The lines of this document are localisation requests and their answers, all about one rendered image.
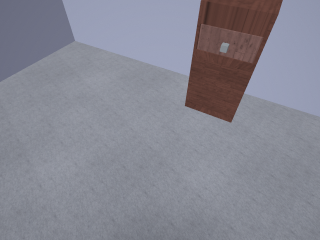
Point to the drawer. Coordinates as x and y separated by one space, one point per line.
242 46

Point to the handle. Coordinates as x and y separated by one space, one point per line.
224 47

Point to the cabinet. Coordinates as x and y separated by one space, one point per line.
217 83

